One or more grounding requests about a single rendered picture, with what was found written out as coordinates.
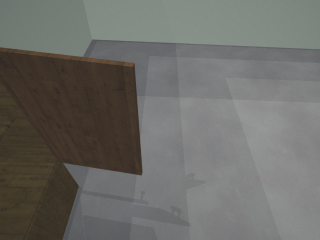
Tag cupboard door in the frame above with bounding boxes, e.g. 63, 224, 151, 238
0, 47, 143, 176

